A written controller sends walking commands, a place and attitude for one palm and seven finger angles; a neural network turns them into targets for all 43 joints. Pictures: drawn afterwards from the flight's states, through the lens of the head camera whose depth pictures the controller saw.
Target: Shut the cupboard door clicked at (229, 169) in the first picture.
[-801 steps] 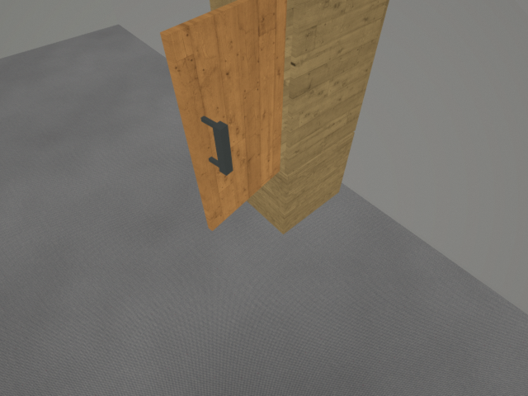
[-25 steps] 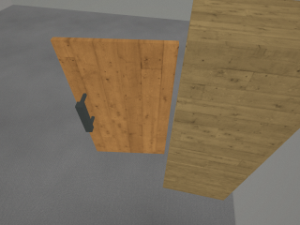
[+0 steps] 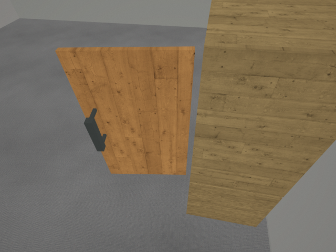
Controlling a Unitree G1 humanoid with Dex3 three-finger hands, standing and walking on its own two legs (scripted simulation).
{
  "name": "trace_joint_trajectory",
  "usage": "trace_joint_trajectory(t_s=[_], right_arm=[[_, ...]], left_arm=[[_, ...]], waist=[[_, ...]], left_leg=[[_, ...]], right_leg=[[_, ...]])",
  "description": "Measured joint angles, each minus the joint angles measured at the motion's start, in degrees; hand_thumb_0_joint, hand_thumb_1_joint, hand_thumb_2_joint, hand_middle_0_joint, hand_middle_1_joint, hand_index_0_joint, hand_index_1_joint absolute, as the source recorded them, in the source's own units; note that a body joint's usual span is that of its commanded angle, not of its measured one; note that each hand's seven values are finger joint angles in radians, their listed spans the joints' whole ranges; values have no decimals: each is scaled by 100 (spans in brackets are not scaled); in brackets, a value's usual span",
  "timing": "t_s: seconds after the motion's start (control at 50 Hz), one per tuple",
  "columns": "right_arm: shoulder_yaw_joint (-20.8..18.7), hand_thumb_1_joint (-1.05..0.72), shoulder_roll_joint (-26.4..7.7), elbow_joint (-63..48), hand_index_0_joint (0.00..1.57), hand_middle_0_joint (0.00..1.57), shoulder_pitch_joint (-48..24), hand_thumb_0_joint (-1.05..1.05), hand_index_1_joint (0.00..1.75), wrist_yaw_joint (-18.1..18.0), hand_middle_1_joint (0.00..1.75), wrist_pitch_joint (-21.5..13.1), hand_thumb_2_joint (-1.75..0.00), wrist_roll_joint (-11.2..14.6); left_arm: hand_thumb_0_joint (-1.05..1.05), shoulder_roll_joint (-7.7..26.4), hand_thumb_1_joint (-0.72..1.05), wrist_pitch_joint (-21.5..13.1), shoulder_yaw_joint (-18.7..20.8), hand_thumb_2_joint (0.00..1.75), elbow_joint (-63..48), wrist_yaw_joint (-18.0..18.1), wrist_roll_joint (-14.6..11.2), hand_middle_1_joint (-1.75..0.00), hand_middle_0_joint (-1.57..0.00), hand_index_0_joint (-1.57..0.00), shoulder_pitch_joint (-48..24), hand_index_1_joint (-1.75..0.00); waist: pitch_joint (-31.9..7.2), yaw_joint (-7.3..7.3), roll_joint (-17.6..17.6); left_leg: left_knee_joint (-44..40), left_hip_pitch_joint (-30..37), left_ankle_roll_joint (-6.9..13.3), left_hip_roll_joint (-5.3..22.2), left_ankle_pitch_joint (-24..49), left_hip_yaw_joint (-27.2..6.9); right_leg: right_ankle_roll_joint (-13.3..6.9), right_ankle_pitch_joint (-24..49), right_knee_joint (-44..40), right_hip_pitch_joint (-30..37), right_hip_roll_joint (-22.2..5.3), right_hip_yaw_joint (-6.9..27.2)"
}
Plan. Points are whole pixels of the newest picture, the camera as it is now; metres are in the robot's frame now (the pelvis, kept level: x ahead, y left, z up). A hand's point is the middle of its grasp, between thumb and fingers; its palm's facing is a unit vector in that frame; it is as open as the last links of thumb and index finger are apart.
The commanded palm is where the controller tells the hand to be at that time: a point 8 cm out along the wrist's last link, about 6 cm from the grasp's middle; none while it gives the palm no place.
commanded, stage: look again from close up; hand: left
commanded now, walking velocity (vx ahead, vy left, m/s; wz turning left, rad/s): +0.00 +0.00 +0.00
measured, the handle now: (97, 130) +0.48 +0.26 -0.01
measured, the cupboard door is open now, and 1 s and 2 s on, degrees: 99 99 99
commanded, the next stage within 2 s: raise the hand and make a fist in 0.32 s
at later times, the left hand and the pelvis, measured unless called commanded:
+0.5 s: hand out of the picture +0.07 +0.19 -0.14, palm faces +0.15 -0.97 -0.22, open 7.4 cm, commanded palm +0.10 +0.23 -0.07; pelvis -0.01 +0.00 +0.00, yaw -1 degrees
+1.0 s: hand out of the picture +0.12 +0.18 -0.05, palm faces +0.06 -1.00 -0.04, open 5.4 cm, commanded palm +0.11 +0.23 -0.05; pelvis -0.06 -0.02 -0.11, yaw +3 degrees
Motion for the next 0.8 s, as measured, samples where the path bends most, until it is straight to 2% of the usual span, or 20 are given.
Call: trace_joint_trajectory(t_s=[0.08, 0.16, 0.44, 0.46, 0.48, 0.5, 0.54, 0.58, 0.6, 0.64, 0.68, 0.72, 0.76, 0.8], right_arm=[[85, -91, 198, 0, 20, 20, 76, 0, 29, 13, 30, 11, -90, -7], [82, -93, 252, 108, 20, 20, 162, 1, 30, -5, 30, 4, -90, -11], [72, -91, 356, 563, 20, 20, 362, 0, 29, -24, 30, -9, -90, 30], [68, -91, 371, 346, 20, 20, 418, 0, 30, -113, 30, -124, -90, 19], [82, -91, 366, 69, 20, 20, 556, 0, 30, -232, 30, -387, -90, 78], [75, -91, 327, -167, 20, 20, 688, 1, 30, -295, 30, -677, -90, 116], [11, -91, 190, -516, 20, 20, 765, 1, 30, -287, 30, -1178, -90, 175], [-100, -90, 44, -901, 20, 20, 643, 1, 30, -192, 30, -1451, -90, 134], [-157, -90, -7, -1104, 20, 20, 530, 1, 30, -130, 30, -1531, -90, 109], [-255, -90, -60, -1541, 20, 20, 275, 1, 30, 6, 30, -1642, -90, 70], [-339, -90, -90, -1993, 20, 20, 13, 1, 30, 133, 30, -1706, -90, 46], [-422, -90, -151, -2436, 20, 20, -226, 1, 30, 223, 30, -1695, -90, 68], [-473, -90, -244, -2850, 20, 20, -416, 1, 30, 228, 30, -1590, -90, 134], [-494, -90, -336, -3193, 20, 20, -545, 1, 30, 162, 30, -1481, -90, 189]], left_arm=[[0, -161, 91, 34, -30, 90, -53, -31, -6, -30, -20, -20, 24, -29], [0, -290, 91, 49, -33, 90, -58, -35, -6, -30, -20, -20, 92, -29], [0, -296, 91, 28, 12, 90, 249, 46, 5, -30, -20, -20, 311, -29], [1, -313, 91, 298, 317, 90, -608, 0, -117, -30, -20, -20, 570, -29], [1, -264, 91, 308, 351, 90, -1670, 69, -278, -30, -20, -20, 926, -30], [1, -223, 91, 213, 297, 90, -2687, 175, -476, -30, -20, -20, 1267, -30], [2, -212, 91, -118, 252, 90, -4017, 318, -706, -31, -21, -21, 1499, -31], [2, -270, 91, -675, 382, 90, -4549, 225, -862, -32, -22, -22, 1221, -32], [1, -294, 91, -1037, 496, 90, -4653, 90, -941, -33, -23, -23, 1026, -33], [1, -315, 91, -1861, 709, 90, -4778, -328, -1156, -36, -25, -25, 745, -36], [1, -314, 91, -2734, 830, 90, -4883, -927, -1366, -38, -28, -28, 651, -38], [0, -279, 91, -3381, 871, 90, -4937, -1555, -1440, -42, -31, -31, 694, -42], [0, -211, 91, -3458, 839, 90, -5029, -1980, -1506, -45, -34, -34, 865, -45], [0, -158, 90, -3164, 796, 90, -5134, -2139, -1572, -49, -38, -38, 1087, -49]], waist=[[10, 41, 35], [52, 56, 35], [232, 74, -100], [323, 59, -140], [302, 73, -191], [203, 87, -208], [3, -14, -156], [-203, -151, -81], [-309, -175, -86], [-533, -164, -186], [-710, -132, -338], [-801, -78, -448], [-837, 14, -521], [-846, 117, -545]], left_leg=[[-58, 82, 25, -51, 23, 41], [-142, 117, 46, -82, 69, 79], [-172, 78, 12, -33, 117, 100], [9, -11, 2, -12, 52, 98], [182, -142, 4, -14, -23, 110], [304, -245, 4, -24, -87, 119], [553, -471, 0, -69, -177, 38], [977, -941, 11, -105, -288, -82], [1217, -1222, 12, -112, -355, -92], [1739, -1829, -13, -102, -523, -31], [2349, -2451, -39, -64, -747, 42], [2973, -3008, -9, -16, -990, 71], [3496, -3450, 5, 13, -1191, 74], [3898, -3796, -57, 28, -1333, 36]], right_leg=[[25, -30, 65, 16, -44, 47], [41, -13, 63, 4, -67, 91], [33, 73, -48, -3, -16, 105], [36, 52, 61, -62, -7, 93], [30, -12, 240, -202, -18, 98], [24, -87, 394, -323, -35, 107], [28, -222, 639, -507, -108, 28], [32, -327, 942, -875, -185, -104], [23, -382, 1151, -1140, -209, -122], [-11, -522, 1668, -1769, -229, -80], [-57, -704, 2262, -2418, -221, -28], [-107, -895, 2835, -2975, -207, -22], [-135, -1069, 3321, -3415, -207, -32], [-153, -1206, 3678, -3734, -223, -78]])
